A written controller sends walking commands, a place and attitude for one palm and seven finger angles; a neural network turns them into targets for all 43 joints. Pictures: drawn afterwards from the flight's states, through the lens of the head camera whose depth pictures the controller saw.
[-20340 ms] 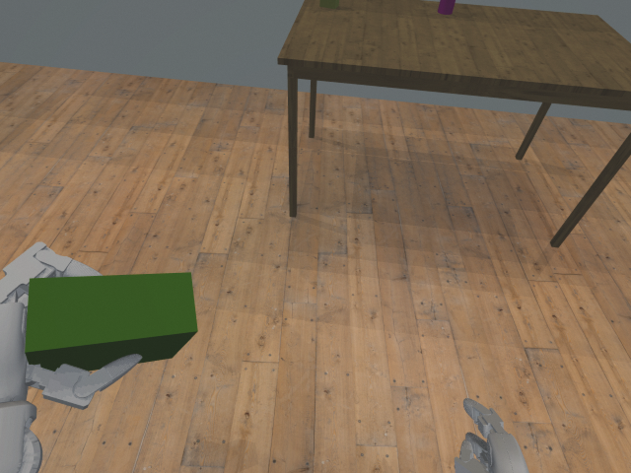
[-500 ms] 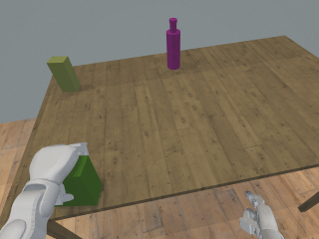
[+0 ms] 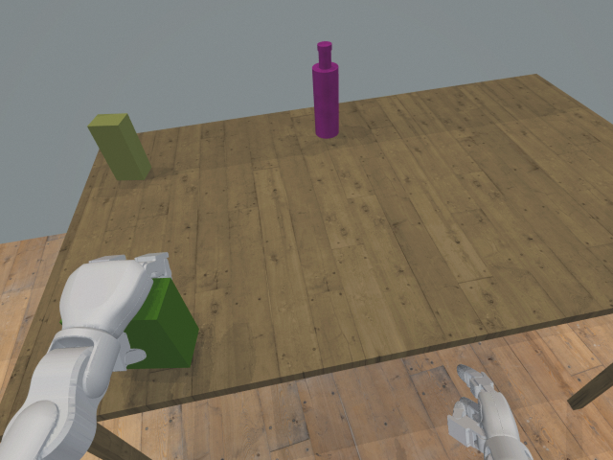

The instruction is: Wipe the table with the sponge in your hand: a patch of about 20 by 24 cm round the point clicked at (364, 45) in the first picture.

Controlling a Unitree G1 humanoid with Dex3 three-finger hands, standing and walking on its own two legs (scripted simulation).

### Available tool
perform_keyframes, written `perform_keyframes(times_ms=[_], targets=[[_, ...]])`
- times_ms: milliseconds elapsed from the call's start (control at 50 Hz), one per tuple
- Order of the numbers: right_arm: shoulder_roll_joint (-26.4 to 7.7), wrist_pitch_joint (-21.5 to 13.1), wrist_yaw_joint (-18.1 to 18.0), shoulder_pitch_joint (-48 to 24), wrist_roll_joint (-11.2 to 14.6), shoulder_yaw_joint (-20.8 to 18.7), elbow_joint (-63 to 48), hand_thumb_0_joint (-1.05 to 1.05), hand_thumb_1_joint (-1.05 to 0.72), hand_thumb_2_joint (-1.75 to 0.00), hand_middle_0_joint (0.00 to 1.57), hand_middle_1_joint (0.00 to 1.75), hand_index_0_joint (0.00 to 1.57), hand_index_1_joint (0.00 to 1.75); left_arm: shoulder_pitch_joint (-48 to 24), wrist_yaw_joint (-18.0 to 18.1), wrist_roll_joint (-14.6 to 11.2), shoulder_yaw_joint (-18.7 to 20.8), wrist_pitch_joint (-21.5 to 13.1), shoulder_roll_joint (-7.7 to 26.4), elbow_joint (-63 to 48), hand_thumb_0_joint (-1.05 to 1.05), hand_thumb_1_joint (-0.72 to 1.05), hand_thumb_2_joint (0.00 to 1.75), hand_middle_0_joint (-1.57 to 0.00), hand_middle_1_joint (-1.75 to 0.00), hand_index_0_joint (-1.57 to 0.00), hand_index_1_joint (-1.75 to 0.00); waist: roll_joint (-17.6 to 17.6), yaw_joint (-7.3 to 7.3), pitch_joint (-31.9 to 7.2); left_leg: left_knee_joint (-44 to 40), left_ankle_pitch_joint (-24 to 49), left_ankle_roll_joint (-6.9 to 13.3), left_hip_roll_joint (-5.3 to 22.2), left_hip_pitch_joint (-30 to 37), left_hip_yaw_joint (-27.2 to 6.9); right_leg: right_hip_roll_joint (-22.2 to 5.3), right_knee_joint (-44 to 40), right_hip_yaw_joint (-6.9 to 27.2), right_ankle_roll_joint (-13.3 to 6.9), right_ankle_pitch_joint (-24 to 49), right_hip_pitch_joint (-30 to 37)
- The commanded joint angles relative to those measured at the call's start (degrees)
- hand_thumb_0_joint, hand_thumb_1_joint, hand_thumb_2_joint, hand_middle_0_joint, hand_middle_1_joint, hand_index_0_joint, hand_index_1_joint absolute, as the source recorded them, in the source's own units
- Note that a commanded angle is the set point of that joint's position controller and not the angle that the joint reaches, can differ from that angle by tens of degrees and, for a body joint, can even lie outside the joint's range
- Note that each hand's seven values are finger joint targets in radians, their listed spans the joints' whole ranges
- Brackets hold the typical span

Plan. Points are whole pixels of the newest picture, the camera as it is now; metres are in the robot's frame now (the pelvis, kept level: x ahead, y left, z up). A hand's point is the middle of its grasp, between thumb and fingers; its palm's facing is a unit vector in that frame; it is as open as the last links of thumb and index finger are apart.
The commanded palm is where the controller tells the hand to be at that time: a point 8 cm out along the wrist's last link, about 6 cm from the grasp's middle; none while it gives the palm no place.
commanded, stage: move the sponge above the wiping area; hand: left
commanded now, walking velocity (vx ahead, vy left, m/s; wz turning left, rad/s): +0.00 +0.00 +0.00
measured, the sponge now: (144, 334) +0.23 +0.28 +0.04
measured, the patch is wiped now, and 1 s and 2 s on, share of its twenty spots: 0.00 0.00 0.00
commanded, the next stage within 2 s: lower the sponge onto the table in 1.88 s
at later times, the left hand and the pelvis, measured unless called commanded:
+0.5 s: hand (102, 303) +0.23 +0.30 +0.11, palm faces +0.11 -0.01 -0.99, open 10.0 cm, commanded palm +0.20 +0.30 +0.16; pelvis +0.00 +0.00 +0.00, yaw +0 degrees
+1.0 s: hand (87, 298) +0.23 +0.32 +0.11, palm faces +0.14 -0.02 -0.99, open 10.0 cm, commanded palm +0.19 +0.30 +0.15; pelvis +0.01 +0.01 +0.00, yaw +0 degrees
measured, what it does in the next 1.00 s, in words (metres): stands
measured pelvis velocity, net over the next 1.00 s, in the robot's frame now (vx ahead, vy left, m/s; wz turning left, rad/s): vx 0.01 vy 0.01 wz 0.00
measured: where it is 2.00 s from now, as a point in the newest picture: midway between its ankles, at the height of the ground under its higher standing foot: outside the picture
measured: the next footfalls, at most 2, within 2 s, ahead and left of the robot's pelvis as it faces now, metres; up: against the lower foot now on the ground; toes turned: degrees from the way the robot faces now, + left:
none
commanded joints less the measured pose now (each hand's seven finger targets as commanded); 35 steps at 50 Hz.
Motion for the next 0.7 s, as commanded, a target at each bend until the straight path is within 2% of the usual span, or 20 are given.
perform_keyframes(times_ms=[0, 40, 60, 80, 120, 140, 160, 220, 240, 260, 280, 320, 340, 360, 440, 500, 540, 560, 620, 680], targets=[[-6.96, -1.42, 0.48, -12.68, 1.08, -2.36, -9.13, 0.00, -0.90, -0.90, 0.20, 0.30, 0.20, 0.30, -13.89, 6.99, -1.46, 14.69, 8.29, 14.17, -6.89, 0.00, 0.10, 1.30, -1.20, -1.60, -1.20, -1.60, 0.28, 0.75, -11.34, -3.15, 11.27, -0.84, 0.04, 0.61, -5.71, -1.45, -4.57, 8.70, -2.87, 3.81, 4.58], [-7.79, -0.85, 0.96, -15.14, 1.48, -1.93, -9.25, 0.00, -0.90, -0.90, 0.20, 0.30, 0.20, 0.30, -9.40, 5.31, -2.73, 15.43, 12.86, 15.13, -4.44, 0.00, 0.10, 1.30, -1.20, -1.60, -1.20, -1.60, -1.17, 1.13, -9.93, -3.53, 10.43, -0.60, -0.51, -0.02, -5.67, -1.32, -4.86, 9.78, -2.84, 3.22, 5.51], [-7.82, -0.39, 1.19, -15.25, 1.75, -1.67, -9.85, 0.00, -0.90, -0.90, 0.20, 0.30, 0.20, 0.30, -8.13, 3.38, -3.37, 11.99, 14.66, 12.19, -4.15, 0.00, 0.10, 1.30, -1.20, -1.60, -1.20, -1.60, -2.87, 0.35, -10.75, -3.39, 10.25, -0.24, -0.51, -0.87, -5.07, -1.85, -4.24, 7.89, -1.99, 3.60, 6.26], [-8.23, -0.02, 1.27, -15.47, 1.95, -1.41, -10.28, 0.00, -0.90, -0.90, 0.20, 0.30, 0.20, 0.30, -7.51, 1.43, -3.40, 10.87, 16.08, 12.43, -4.12, 0.00, 0.10, 1.30, -1.20, -1.60, -1.20, -1.60, -3.70, 0.07, -9.99, -3.39, 10.39, -0.02, -0.76, -1.40, -5.19, -1.91, -3.96, 7.56, -1.74, 4.44, 6.16], [-8.30, 0.18, 1.21, -15.43, 2.28, -1.05, -11.57, 0.00, -0.90, -0.90, 0.20, 0.30, 0.20, 0.30, -6.18, -2.74, -4.11, 6.01, 17.33, 9.55, -5.71, 0.00, 0.10, 1.30, -1.20, -1.60, -1.20, -1.60, -4.87, -1.13, -9.11, -3.11, 9.58, 0.71, -0.95, -1.63, -5.47, -2.23, -3.89, 6.70, -1.00, 4.95, 5.61], [-7.99, -0.30, 1.24, -16.55, 2.59, -0.71, -12.09, 0.00, -0.90, -0.90, 0.20, 0.30, 0.20, 0.30, -5.77, -4.26, -4.18, 6.21, 17.00, 9.81, -6.33, 0.00, 0.10, 1.30, -1.20, -1.60, -1.20, -1.60, -4.53, -1.64, -7.85, -2.84, 8.40, 0.93, -0.92, -1.21, -5.72, -1.58, -4.51, 7.66, -1.41, 2.78, 4.04], [-7.99, -0.63, 1.25, -14.83, 2.41, -0.67, -12.69, 0.00, -0.90, -0.90, 0.20, 0.30, 0.20, 0.30, -5.90, -5.82, -4.43, 4.22, 15.71, 8.58, -8.22, 0.00, 0.10, 1.30, -1.20, -1.60, -1.20, -1.60, -4.82, -2.10, -9.43, -2.21, 8.02, 1.53, -0.89, -1.10, -5.49, -1.93, -4.03, 6.18, -0.95, 2.71, 4.46], [-7.62, -1.53, 0.52, -11.63, 1.03, -0.87, -12.60, 0.00, -0.90, -0.90, 0.20, 0.30, 0.20, 0.30, -10.18, -7.15, -2.59, 7.93, 8.41, 14.22, -12.68, 0.00, 0.10, 1.30, -1.20, -1.60, -1.20, -1.60, -6.15, -1.87, -11.97, -1.09, 7.69, 2.20, -1.04, 1.37, -5.85, -1.94, -4.34, 6.29, -0.58, 1.36, 3.24], [-7.15, -2.72, 0.15, -13.08, 0.71, -0.64, -12.86, 0.00, -0.90, -0.90, 0.20, 0.30, 0.20, 0.30, -13.61, -6.21, -1.72, 10.45, 5.45, 17.12, -17.00, 0.00, 0.10, 1.30, -1.20, -1.60, -1.20, -1.60, -4.35, -1.78, -12.59, -1.06, 6.28, 2.22, -0.64, 2.81, -6.58, -0.98, -4.97, 8.67, -1.28, -1.14, 2.48], [-6.23, -3.54, -0.62, -11.16, 0.11, -0.63, -13.35, 0.00, -0.90, -0.90, 0.20, 0.30, 0.20, 0.30, -15.43, -5.00, -0.82, 11.28, 2.23, 17.16, -19.17, 0.00, 0.10, 1.30, -1.20, -1.60, -1.20, -1.60, -3.27, -0.95, -15.21, -0.46, 7.90, 2.52, -0.90, 3.96, -6.35, -1.51, -4.20, 6.96, -1.33, -0.55, 3.58], [-6.26, -3.92, -1.28, -9.83, -0.36, -1.21, -12.06, 0.00, -0.90, -0.90, 0.20, 0.30, 0.20, 0.30, -15.11, -3.03, 0.13, 14.84, -0.45, 19.92, -17.58, 0.00, 0.10, 1.30, -1.20, -1.60, -1.20, -1.60, -2.47, -0.44, -15.14, -0.21, 8.81, 2.10, -0.71, 5.13, -6.66, -1.31, -4.69, 8.07, -1.75, -0.38, 2.63], [-6.39, -4.17, -1.85, -8.36, -0.91, -1.92, -10.65, 0.00, -0.90, -0.90, 0.20, 0.30, 0.20, 0.30, -15.77, 0.85, 1.28, 16.65, -3.95, 19.64, -16.44, 0.00, 0.10, 1.30, -1.20, -1.60, -1.20, -1.60, 0.75, 0.00, -13.65, -0.74, 10.03, 0.99, -0.15, 5.55, -7.32, -1.10, -5.22, 8.59, -2.58, 0.67, 1.21], [-6.57, -4.76, -1.85, -9.29, -0.50, -2.15, -10.14, 0.00, -0.90, -0.90, 0.20, 0.30, 0.20, 0.30, -16.92, 2.95, 1.64, 19.65, -3.94, 22.06, -16.94, 0.00, 0.10, 1.30, -1.20, -1.60, -1.20, -1.60, 3.26, -0.06, -12.69, -1.33, 8.49, 0.83, 0.00, 5.33, -8.21, -0.29, -5.68, 11.16, -3.39, -0.34, 0.64], [-5.85, -4.79, -1.83, -8.38, -0.39, -2.35, -9.96, 0.00, -0.90, -0.90, 0.20, 0.30, 0.20, 0.30, -17.36, 4.56, 1.23, 17.07, -3.80, 17.74, -15.03, 0.00, 0.10, 1.30, -1.20, -1.60, -1.20, -1.60, 3.62, -0.57, -12.93, -1.36, 9.90, 0.43, 0.14, 4.55, -7.48, -0.87, -4.99, 9.27, -3.27, 1.04, 0.76], [-7.21, -3.02, -0.72, -11.75, 1.24, -2.74, -8.62, 0.00, -0.90, -0.90, 0.20, 0.30, 0.20, 0.30, -14.19, 7.13, -2.32, 18.42, 3.60, 17.21, -6.77, 0.00, 0.10, 1.30, -1.20, -1.60, -1.20, -1.60, 1.49, -0.02, -9.54, -2.76, 9.38, -0.59, 0.12, 1.83, -6.77, -1.25, -5.71, 9.87, -3.23, 1.68, 1.65], [-7.91, -1.69, -0.13, -13.40, 1.68, -2.13, -9.17, 0.00, -0.90, -0.90, 0.20, 0.30, 0.20, 0.30, -11.27, 3.95, -3.81, 13.01, 10.24, 13.43, -2.93, 0.00, 0.10, 1.30, -1.20, -1.60, -1.20, -1.60, -2.01, -0.43, -9.74, -3.81, 9.49, -0.45, -0.07, -0.79, -5.56, -2.20, -4.69, 6.32, -1.77, 3.09, 4.40], [-8.03, -1.48, 0.16, -15.78, 2.42, -1.41, -10.36, 0.00, -0.90, -0.90, 0.20, 0.30, 0.20, 0.30, -9.58, 0.36, -4.06, 9.33, 13.67, 11.22, -2.85, 0.00, 0.10, 1.30, -1.20, -1.60, -1.20, -1.60, -1.79, -1.05, -8.62, -4.16, 8.64, -0.16, -0.52, -0.97, -5.83, -1.83, -4.69, 7.14, -1.92, 2.45, 4.19], [-8.20, -1.24, 0.41, -14.97, 2.39, -1.29, -11.02, 0.00, -0.90, -0.90, 0.20, 0.30, 0.20, 0.30, -8.49, -1.69, -4.29, 6.15, 14.61, 9.16, -3.65, 0.00, 0.10, 1.30, -1.20, -1.60, -1.20, -1.60, -1.65, -1.37, -9.27, -4.05, 8.47, 0.26, -0.44, -1.58, -5.57, -2.03, -4.01, 5.32, -1.47, 2.95, 4.85], [-7.98, -1.15, 0.81, -13.41, 1.87, -1.13, -12.26, 0.00, -0.90, -0.90, 0.20, 0.30, 0.20, 0.30, -8.54, -5.75, -3.58, 3.88, 13.25, 9.25, -7.72, 0.00, 0.10, 1.30, -1.20, -1.60, -1.20, -1.60, -4.13, -1.69, -11.20, -3.65, 8.74, 1.03, -0.58, -0.63, -6.25, -2.06, -3.53, 4.42, -0.86, 3.68, 5.16], [-7.06, -2.30, 0.76, -11.72, 0.70, -1.02, -12.82, 0.00, -0.90, -0.90, 0.20, 0.30, 0.20, 0.30, -11.43, -5.63, -0.92, 8.60, 6.89, 14.08, -14.56, 0.00, 0.10, 1.30, -1.20, -1.60, -1.20, -1.60, -4.21, -0.70, -14.55, -3.05, 9.90, 1.48, 0.03, 1.53, -7.32, -1.27, -2.49, 4.79, -1.23, 2.98, 4.93]])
